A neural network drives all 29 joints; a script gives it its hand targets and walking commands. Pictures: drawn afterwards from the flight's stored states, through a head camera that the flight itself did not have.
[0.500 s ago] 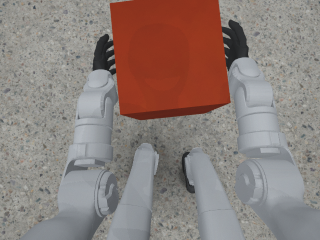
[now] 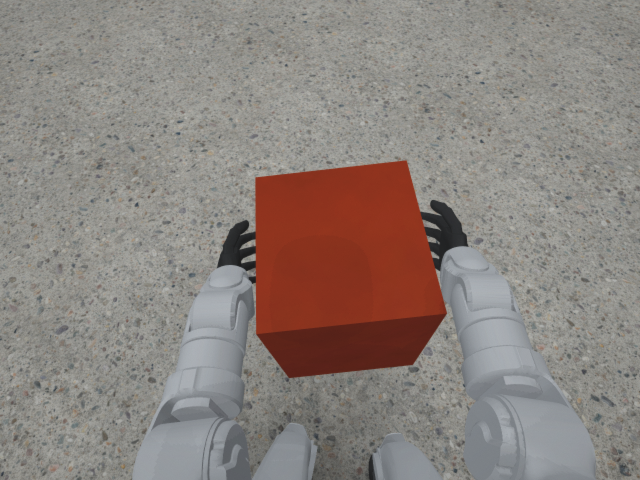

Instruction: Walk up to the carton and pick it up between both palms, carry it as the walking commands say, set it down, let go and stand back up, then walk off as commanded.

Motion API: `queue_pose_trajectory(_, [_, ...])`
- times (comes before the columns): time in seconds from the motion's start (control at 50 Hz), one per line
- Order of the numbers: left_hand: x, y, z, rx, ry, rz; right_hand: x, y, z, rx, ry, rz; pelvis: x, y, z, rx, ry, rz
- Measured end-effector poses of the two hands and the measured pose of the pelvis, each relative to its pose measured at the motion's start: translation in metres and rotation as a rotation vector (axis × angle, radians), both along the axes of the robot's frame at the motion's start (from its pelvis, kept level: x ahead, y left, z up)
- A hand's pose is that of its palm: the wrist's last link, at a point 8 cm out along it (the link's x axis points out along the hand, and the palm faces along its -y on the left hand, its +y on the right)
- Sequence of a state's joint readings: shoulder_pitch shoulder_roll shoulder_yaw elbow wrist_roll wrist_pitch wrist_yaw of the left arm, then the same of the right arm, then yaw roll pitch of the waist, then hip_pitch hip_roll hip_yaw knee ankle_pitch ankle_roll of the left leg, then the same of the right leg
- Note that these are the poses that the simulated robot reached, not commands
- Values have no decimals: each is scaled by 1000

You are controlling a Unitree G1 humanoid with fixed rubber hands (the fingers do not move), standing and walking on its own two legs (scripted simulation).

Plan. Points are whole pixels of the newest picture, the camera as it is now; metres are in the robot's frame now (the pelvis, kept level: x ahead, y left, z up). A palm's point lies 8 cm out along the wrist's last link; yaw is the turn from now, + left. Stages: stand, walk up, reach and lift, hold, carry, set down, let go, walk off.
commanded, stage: reach and lift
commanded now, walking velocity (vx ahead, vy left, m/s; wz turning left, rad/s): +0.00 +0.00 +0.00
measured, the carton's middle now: (341, 280) +0.39 +0.02 -0.06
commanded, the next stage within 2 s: none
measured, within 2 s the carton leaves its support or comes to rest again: neither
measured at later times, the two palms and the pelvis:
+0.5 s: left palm (220, 271) +0.35 +0.17 +0.05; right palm (467, 249) +0.39 -0.12 +0.06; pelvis +0.07 -0.01 +0.05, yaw +0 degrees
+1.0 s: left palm (217, 266) +0.34 +0.16 +0.08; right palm (491, 251) +0.36 -0.13 +0.09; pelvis +0.07 +0.00 +0.05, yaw +0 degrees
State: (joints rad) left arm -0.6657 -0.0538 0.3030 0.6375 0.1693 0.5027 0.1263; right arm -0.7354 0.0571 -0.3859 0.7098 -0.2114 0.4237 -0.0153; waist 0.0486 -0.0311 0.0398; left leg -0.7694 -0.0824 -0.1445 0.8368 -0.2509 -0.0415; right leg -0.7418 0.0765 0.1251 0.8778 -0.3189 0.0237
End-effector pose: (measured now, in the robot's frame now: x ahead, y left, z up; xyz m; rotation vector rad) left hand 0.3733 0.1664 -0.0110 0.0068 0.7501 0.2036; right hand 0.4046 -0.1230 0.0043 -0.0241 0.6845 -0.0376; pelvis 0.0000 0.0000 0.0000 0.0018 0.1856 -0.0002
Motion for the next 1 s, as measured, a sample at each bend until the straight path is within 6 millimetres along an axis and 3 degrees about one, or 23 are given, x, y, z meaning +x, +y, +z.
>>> queue_pose_trajectory(0.16, [0,-2,40,-16,-21,14,3,-3,42,5,-18,13,30,0,19,9,-76,-18])
queue_pose_trajectory(0.44, [-20,-2,53,8,5,20,-16,-2,46,9,6,28,66,-5,44,2,-171,-10])
queue_pose_trajectory(0.78, [-27,-7,94,2,-57,0,-31,-8,89,12,-55,0,76,-5,51,3,-293,0])
queue_pose_trajectory(1.0, [-35,-9,94,8,-19,-33,-44,-11,90,13,-17,-23,68,-3,53,2,-322,4])
